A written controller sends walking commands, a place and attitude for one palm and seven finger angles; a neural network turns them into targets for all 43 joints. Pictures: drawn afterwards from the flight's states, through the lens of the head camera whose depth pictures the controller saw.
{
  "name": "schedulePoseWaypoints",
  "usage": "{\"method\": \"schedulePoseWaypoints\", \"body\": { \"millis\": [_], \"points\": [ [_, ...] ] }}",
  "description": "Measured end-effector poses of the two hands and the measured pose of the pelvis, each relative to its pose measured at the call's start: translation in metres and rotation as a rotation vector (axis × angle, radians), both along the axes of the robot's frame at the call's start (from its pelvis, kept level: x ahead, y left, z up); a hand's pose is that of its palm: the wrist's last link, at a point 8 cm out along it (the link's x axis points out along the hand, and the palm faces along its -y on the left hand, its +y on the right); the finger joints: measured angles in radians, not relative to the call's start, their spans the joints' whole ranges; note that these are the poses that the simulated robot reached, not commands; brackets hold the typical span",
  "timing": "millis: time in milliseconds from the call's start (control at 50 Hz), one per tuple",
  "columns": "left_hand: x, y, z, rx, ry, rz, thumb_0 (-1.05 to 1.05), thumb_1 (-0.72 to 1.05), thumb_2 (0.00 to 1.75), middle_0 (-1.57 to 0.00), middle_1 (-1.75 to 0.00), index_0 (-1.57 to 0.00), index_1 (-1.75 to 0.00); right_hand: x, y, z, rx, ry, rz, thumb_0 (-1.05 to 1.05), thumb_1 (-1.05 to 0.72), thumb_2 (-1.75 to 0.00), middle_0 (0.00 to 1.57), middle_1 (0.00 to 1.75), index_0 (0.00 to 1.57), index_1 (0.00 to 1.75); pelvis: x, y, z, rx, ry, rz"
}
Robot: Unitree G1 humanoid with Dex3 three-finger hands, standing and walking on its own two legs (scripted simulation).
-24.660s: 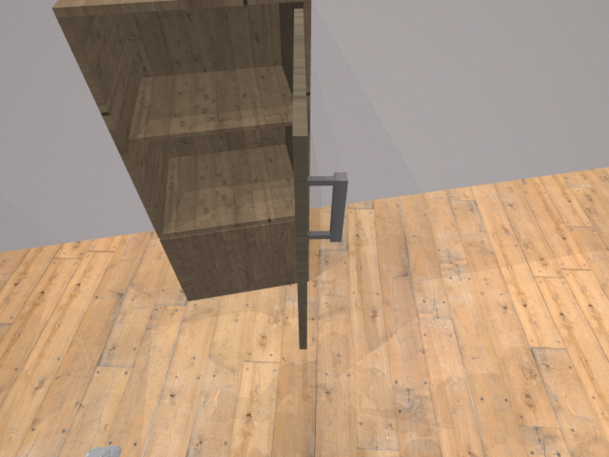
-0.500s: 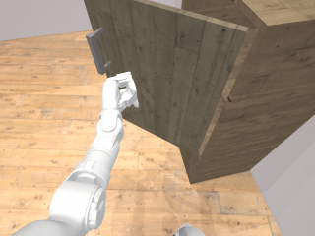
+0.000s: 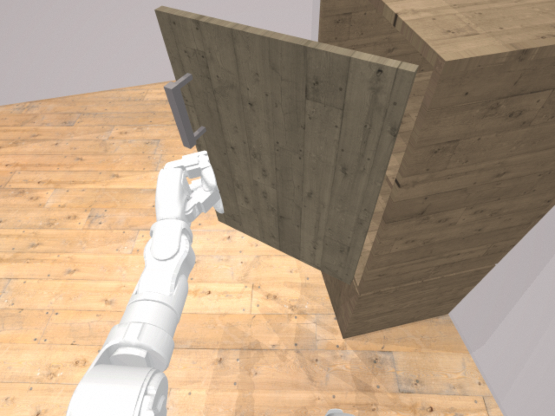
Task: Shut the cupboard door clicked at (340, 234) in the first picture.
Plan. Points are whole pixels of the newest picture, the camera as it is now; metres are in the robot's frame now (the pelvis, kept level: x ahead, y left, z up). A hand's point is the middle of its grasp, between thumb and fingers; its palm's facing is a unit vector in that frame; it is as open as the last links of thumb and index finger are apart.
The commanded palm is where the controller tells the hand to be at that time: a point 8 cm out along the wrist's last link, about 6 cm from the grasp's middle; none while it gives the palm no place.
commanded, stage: draw the hand back to the body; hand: left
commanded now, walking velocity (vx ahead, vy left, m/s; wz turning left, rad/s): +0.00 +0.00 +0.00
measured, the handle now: (188, 112) +0.64 +0.17 +0.08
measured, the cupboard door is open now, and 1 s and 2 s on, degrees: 48 48 48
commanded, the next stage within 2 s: step back with the hand held close in 1.36 s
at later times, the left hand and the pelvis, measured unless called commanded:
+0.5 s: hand (109, 258) +0.29 +0.19 +0.14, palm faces +0.18 -0.96 -0.21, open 3.2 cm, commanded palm +0.25 +0.24 +0.16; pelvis +0.02 +0.01 +0.03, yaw +3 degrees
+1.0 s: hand out of the picture +0.20 +0.31 +0.19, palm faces +0.51 -0.76 -0.41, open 6.2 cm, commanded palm +0.15 +0.34 +0.20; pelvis +0.03 +0.03 +0.03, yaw +3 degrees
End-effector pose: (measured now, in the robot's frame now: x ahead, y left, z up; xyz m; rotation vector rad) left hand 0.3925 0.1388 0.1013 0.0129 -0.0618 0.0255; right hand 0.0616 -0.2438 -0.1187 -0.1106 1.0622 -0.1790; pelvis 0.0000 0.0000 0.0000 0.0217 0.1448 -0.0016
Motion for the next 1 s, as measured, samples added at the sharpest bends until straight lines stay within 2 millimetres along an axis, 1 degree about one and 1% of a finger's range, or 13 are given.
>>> {"method": "schedulePoseWaypoints", "body": {
  "millis": [60, 100, 160, 240, 300, 360, 420, 480, 580, 700, 780, 860, 1000],
  "points": [
    [-0.017, 0.014, 0.004, -0.002, 0.002, 0.005, 0.02, 0.9, 0.9, -1.3, -1.5, -1.3, -1.49, 0.006, -0.001, 0.006, -0.009, -0.019, -0.003, 0.01, -0.91, -0.9, 0.2, 0.3, 0.2, 0.3, 0.002, 0.001, 0.004, -0.004, -0.028, 0.001],
    [-0.028, 0.023, 0.008, -0.002, 0.0, 0.007, 0.02, 0.9, 0.9, -1.3, -1.5, -1.3, -1.5, 0.015, -0.002, 0.011, -0.02, -0.044, 0.003, 0.01, -0.91, -0.9, 0.2, 0.3, 0.2, 0.3, 0.002, 0.001, 0.007, -0.006, -0.047, 0.004],
    [-0.043, 0.035, 0.016, -0.001, -0.011, 0.007, 0.02, 0.9, 0.9, -1.3, -1.5, -1.3, -1.5, 0.036, -0.001, 0.02, -0.035, -0.103, 0.022, 0.01, -0.91, -0.9, 0.2, 0.3, 0.2, 0.3, 0.004, 0.002, 0.01, -0.009, -0.071, 0.01],
    [-0.061, 0.05, 0.028, 0.004, -0.024, -0.004, 0.02, 0.9, 0.9, -1.29, -1.49, -1.3, -1.49, 0.072, 0.005, 0.035, -0.044, -0.21, 0.058, 0.02, -0.91, -0.9, 0.19, 0.3, 0.2, 0.3, 0.006, 0.005, 0.014, -0.012, -0.1, 0.02],
    [-0.076, 0.06, 0.034, 0.01, -0.018, -0.007, 0.01, 0.9, 0.9, -1.27, -1.47, -1.28, -1.47, 0.101, 0.014, 0.049, -0.04, -0.297, 0.092, 0.02, -0.91, -0.9, 0.19, 0.3, 0.2, 0.3, 0.008, 0.007, 0.015, -0.014, -0.12, 0.027],
    [-0.095, 0.069, 0.04, 0.1, -0.01, 0.026, 0.01, 0.9, 0.9, -1.23, -1.42, -1.24, -1.42, 0.126, 0.025, 0.062, -0.041, -0.361, 0.124, 0.01, -0.91, -0.9, 0.19, 0.3, 0.2, 0.3, 0.011, 0.009, 0.019, -0.013, -0.151, 0.034],
    [-0.114, 0.08, 0.043, 0.155, 0.005, 0.075, 0.01, 0.9, 0.9, -1.17, -1.36, -1.18, -1.36, 0.145, 0.039, 0.073, -0.04, -0.395, 0.157, 0.01, -0.91, -0.9, 0.19, 0.3, 0.2, 0.3, 0.014, 0.011, 0.023, -0.014, -0.175, 0.04],
    [-0.131, 0.095, 0.045, 0.186, 0.018, 0.135, 0.01, 0.9, 0.9, -1.11, -1.29, -1.11, -1.28, 0.157, 0.052, 0.079, -0.035, -0.407, 0.194, 0.01, -0.91, -0.9, 0.19, 0.3, 0.2, 0.3, 0.017, 0.013, 0.026, -0.017, -0.194, 0.047],
    [-0.155, 0.121, 0.055, 0.229, 0.018, 0.237, 0.02, 0.9, 0.9, -0.98, -1.15, -0.99, -1.15, 0.164, 0.07, 0.079, -0.019, -0.397, 0.242, 0.01, -0.91, -0.9, 0.2, 0.3, 0.2, 0.3, 0.021, 0.018, 0.028, -0.021, -0.216, 0.057],
    [-0.177, 0.146, 0.069, 0.28, 0.0, 0.324, 0.01, 0.9, 0.9, -0.82, -0.97, -0.82, -0.97, 0.159, 0.082, 0.069, 0.0, -0.354, 0.259, 0.01, -0.91, -0.9, 0.2, 0.3, 0.2, 0.3, 0.026, 0.025, 0.03, -0.024, -0.226, 0.062],
    [-0.19, 0.161, 0.076, 0.317, -0.005, 0.368, 0.01, 0.9, 0.9, -0.71, -0.85, -0.72, -0.85, 0.152, 0.081, 0.063, 0.001, -0.325, 0.246, 0.01, -0.91, -0.9, 0.2, 0.3, 0.2, 0.3, 0.029, 0.028, 0.03, -0.026, -0.227, 0.06],
    [-0.205, 0.176, 0.086, 0.363, -0.018, 0.417, 0.01, 0.9, 0.9, -0.6, -0.73, -0.61, -0.73, 0.146, 0.077, 0.06, -0.007, -0.31, 0.23, 0.01, -0.91, -0.9, 0.2, 0.3, 0.2, 0.3, 0.03, 0.031, 0.029, -0.029, -0.228, 0.058],
    [-0.236, 0.202, 0.104, 0.45, -0.041, 0.516, 0.01, 0.9, 0.9, -0.41, -0.52, -0.42, -0.52, 0.141, 0.067, 0.06, -0.027, -0.318, 0.207, 0.02, -0.91, -0.9, 0.2, 0.3, 0.2, 0.3, 0.029, 0.032, 0.029, -0.03, -0.23, 0.055]
  ]
}}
